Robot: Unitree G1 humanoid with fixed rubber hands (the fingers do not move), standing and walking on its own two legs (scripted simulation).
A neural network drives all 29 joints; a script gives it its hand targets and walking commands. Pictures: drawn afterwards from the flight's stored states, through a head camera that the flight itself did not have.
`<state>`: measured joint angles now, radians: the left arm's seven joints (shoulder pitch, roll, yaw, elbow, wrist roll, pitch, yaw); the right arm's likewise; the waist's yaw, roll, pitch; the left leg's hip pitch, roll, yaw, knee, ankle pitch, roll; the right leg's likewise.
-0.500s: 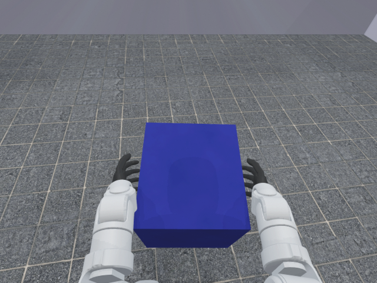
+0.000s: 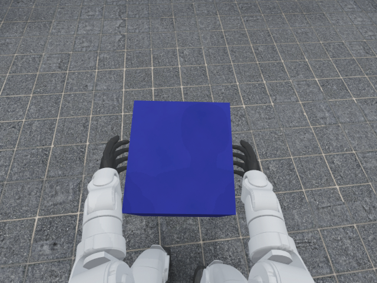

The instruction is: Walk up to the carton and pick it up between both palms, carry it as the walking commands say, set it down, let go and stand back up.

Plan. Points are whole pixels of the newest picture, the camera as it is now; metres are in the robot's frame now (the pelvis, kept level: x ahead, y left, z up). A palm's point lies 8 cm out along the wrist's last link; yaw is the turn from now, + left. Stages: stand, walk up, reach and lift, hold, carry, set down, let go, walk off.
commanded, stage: set down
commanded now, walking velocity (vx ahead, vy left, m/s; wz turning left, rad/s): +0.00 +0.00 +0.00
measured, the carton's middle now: (181, 165) +0.39 +0.06 -0.13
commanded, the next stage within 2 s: none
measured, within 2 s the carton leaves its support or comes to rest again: neither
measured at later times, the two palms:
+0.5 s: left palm (121, 168) +0.35 +0.22 -0.11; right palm (241, 172) +0.38 -0.10 -0.12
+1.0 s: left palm (127, 170) +0.38 +0.22 -0.20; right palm (231, 169) +0.42 -0.09 -0.20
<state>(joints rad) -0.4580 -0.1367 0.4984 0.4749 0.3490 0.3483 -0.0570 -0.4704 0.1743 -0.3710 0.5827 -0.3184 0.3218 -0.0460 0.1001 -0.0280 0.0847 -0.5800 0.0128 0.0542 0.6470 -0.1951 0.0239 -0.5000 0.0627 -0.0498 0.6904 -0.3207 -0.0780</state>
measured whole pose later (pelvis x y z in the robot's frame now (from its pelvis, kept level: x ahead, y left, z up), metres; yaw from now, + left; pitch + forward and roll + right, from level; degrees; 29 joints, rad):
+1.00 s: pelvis -0.04 +0.02 -0.14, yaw +0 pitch +39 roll -1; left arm -0.78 -0.09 0.50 0.46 0.30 0.38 0.01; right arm -0.85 0.06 -0.47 0.62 -0.25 0.33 0.01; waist 0.05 -0.06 -0.15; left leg -1.63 0.01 0.06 1.29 -0.34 0.07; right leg -1.54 0.06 -0.04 1.36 -0.49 -0.05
